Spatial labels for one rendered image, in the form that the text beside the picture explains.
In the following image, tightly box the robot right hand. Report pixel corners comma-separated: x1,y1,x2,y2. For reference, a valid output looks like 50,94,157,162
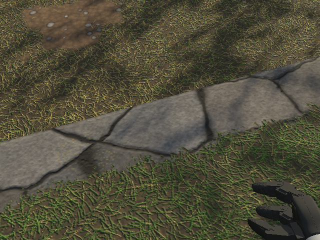
247,179,320,240

